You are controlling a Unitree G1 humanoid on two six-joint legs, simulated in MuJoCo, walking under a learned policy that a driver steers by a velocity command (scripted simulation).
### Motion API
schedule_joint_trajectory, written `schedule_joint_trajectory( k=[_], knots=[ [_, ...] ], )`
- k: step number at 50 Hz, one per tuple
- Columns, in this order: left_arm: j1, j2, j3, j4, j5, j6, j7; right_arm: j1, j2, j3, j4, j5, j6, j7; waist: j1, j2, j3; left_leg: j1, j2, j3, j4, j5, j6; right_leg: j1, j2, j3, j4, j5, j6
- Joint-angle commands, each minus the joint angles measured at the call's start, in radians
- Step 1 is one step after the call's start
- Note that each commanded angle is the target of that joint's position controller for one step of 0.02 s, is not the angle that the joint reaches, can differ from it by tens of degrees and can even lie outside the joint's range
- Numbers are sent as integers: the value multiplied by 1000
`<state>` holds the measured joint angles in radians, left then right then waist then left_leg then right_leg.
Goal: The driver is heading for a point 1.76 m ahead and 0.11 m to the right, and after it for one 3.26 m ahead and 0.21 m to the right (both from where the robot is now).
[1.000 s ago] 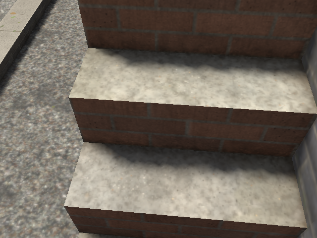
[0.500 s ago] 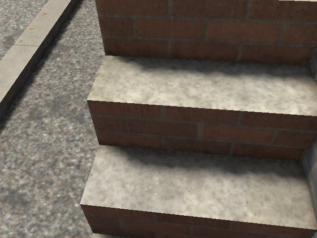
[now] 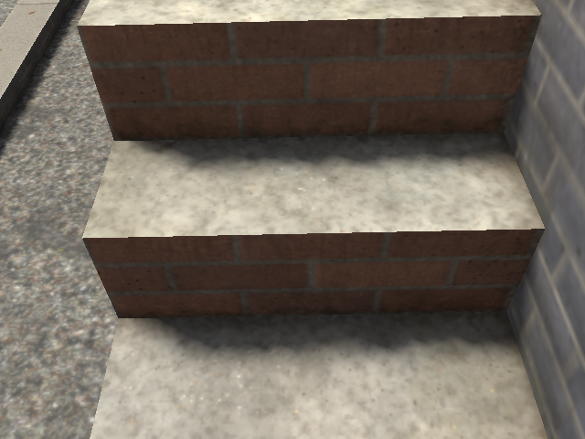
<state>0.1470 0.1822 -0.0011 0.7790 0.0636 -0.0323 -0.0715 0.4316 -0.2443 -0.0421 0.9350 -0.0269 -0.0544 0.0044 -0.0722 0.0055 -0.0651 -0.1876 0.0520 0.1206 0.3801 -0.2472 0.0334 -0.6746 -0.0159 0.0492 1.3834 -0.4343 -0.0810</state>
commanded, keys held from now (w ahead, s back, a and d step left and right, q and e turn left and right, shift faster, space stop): w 1.00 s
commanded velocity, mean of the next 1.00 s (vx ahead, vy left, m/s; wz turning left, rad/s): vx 0.49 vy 0.00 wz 0.00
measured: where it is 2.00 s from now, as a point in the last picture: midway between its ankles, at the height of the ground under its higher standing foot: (296, 264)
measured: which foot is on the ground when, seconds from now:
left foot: down 0.00-0.12, up 0.14-0.50, down 0.52-0.94, up 0.96-1.00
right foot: up 0.00-0.08, down 0.10-0.56, up 0.58-0.96, down 0.98-1.00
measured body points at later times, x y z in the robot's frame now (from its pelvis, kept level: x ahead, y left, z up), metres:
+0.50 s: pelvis +0.12 -0.06 +0.04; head +0.16 -0.12 +0.48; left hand +0.00 +0.15 -0.08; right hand +0.38 -0.20 -0.07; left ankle +0.19 +0.02 -0.50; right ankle +0.00 -0.17 -0.72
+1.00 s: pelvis +0.22 -0.12 +0.22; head +0.25 -0.15 +0.67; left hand +0.45 +0.08 +0.16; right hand +0.10 -0.31 +0.08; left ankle +0.16 +0.04 -0.44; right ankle +0.20 -0.20 -0.52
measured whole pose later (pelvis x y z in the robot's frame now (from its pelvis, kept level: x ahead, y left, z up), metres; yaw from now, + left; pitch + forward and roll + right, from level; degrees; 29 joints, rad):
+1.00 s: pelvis +0.22 -0.12 +0.22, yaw +4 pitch +7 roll +5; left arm 0.03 0.20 -0.04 0.55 0.11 0.10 -0.13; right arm 0.61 -0.16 0.06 0.94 -0.04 0.05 0.10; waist -0.09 0.00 -0.07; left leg -0.55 -0.16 -0.15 1.02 0.02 0.18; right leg -0.36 -0.02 0.04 0.52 -0.09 -0.02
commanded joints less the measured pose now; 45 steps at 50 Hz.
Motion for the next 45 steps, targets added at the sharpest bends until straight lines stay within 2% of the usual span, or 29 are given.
schedule_joint_trajectory(
  k=[1,2,5,6,7,8,9,10,14,16,18,19,20,21,23,26,27,29,30,32,33,34,35,36,38,39,41,43,45],
  knots=[
    [268,23,-7,-41,-42,26,-119,-400,-212,-30,-207,-16,5,13,217,147,20,-322,209,-211,-212,122,254,392,-32,-9,-427,122,43],
    [314,26,-14,-36,-58,38,-126,-365,-259,-44,-198,-49,13,18,212,155,-1,-261,237,-223,-188,330,313,398,6,-69,-506,264,35],
    [239,26,-19,-64,1,94,-98,-241,-243,-46,-188,11,38,25,142,44,-55,146,112,-148,289,1064,278,437,41,-76,-1382,606,-35],
    [351,87,13,-42,21,115,-69,-109,-164,-37,-146,-24,69,65,87,-15,-71,-67,96,-107,526,860,205,607,-45,11,-1186,1049,-120],
    [512,252,57,25,-3,142,-42,143,2,14,-115,-96,85,122,-52,-209,-203,-426,-5,-59,855,119,108,879,-266,233,-887,1739,-341],
    [600,247,63,54,3,161,-74,7,-23,17,-79,-40,102,150,100,-129,-189,-672,-35,-188,1411,-14,116,785,-377,326,-927,1335,-355],
    [631,192,50,87,17,128,-81,-180,15,36,-141,-15,92,146,143,-152,-122,-945,-58,-248,1679,-33,147,752,-348,285,-954,1024,-321],
    [688,112,36,171,37,97,-81,-361,-53,26,-207,1,79,129,196,-79,-98,-1228,-86,-195,1906,-107,167,854,-360,286,-1053,769,-325],
    [666,-62,-34,410,113,-3,-93,-480,69,78,-356,69,66,46,45,-145,-3,-1599,-76,-185,2135,-263,292,803,-284,152,-1102,785,-217],
    [401,7,-17,408,84,-6,-102,-489,61,105,-426,74,120,51,-74,-93,29,-1433,3,-127,1946,-313,309,454,-245,43,-1237,517,-176],
    [343,119,8,394,70,-15,-99,-657,-15,106,-510,69,164,57,-52,-35,-21,-1188,51,3,1654,-142,268,171,-178,-3,-1344,460,-148],
    [275,228,17,388,75,-15,-115,-691,6,121,-513,66,202,92,-138,-121,-69,-772,-6,88,1668,-14,251,-158,-213,-13,-1448,1030,-203],
    [244,138,39,173,-148,-63,95,-566,116,98,-365,-9,139,31,-4,-15,79,-881,-38,22,1610,-165,162,361,-278,-39,-1457,990,-20],
    [323,94,9,203,-176,-63,163,-495,99,77,-264,-18,119,26,-1,92,36,-894,-73,84,1621,-227,131,525,-245,-109,-1274,1604,59],
    [248,132,32,124,-182,-37,226,-362,111,87,-207,19,118,24,-85,-20,-129,-600,-120,80,1233,-213,142,638,-240,-152,-1103,2128,107],
    [399,107,34,137,-134,-54,193,-423,56,51,-195,4,135,29,12,-352,-212,-364,-286,74,752,-480,112,805,-225,-54,-769,2219,-10],
    [386,118,40,110,-131,-57,169,-366,22,28,-175,0,117,30,4,-339,-205,-211,-257,-51,598,-418,165,684,-196,-45,-539,1983,-15],
    [177,70,27,48,-120,-61,100,-249,-34,12,-103,-21,105,7,-103,95,-190,-149,114,-755,215,-67,435,127,104,-99,352,424,79],
    [48,6,30,-50,-68,-75,124,-191,-112,-20,-107,-45,62,-3,-125,-10,-80,-119,190,-869,115,343,480,-143,132,92,863,197,45],
    [-41,-86,7,-204,-87,-64,149,-240,-162,-49,-31,-53,16,-24,7,91,104,-186,187,-740,124,143,360,-443,134,197,1130,-44,1],
    [-207,4,27,-236,-31,-75,135,-60,-80,-36,35,-32,12,-55,-135,41,102,-61,56,-699,163,134,326,-453,137,180,1004,-26,29],
    [-195,24,38,-250,-30,-75,118,-70,-75,-34,48,-42,3,-82,-91,23,86,61,87,-687,184,203,320,-523,148,226,975,-31,51],
    [-258,237,74,-248,105,32,-23,208,76,51,54,97,17,29,-220,-386,-30,406,139,-897,313,608,298,-831,106,313,1045,-187,25],
    [-241,163,53,-281,123,43,-46,263,36,46,106,75,16,70,-146,-199,18,497,193,-843,303,792,326,-948,109,298,1039,-242,6],
    [-163,42,4,-294,132,47,-61,261,29,49,155,16,5,82,-7,-35,-17,345,125,-595,258,724,293,-873,71,181,977,-283,-111],
    [-195,65,1,-352,113,43,-45,207,54,71,131,-4,-22,81,60,35,-13,165,55,-465,213,666,223,-775,53,84,980,-369,-114],
    [-176,117,-15,-409,27,28,-20,29,-96,39,12,-61,-44,79,144,68,-30,-392,-7,-354,22,681,170,-335,106,15,1066,-378,-109],
    [-76,189,3,-385,43,56,-43,-316,-301,2,-171,2,-63,80,319,-118,-79,-829,-53,-321,-89,1002,170,291,37,-54,324,111,-5],
    [-119,113,-14,-308,9,106,-76,-226,-276,13,-195,-6,-12,42,205,83,-118,-691,-77,-334,-31,1226,211,507,55,-114,-148,296,70]
  ],
)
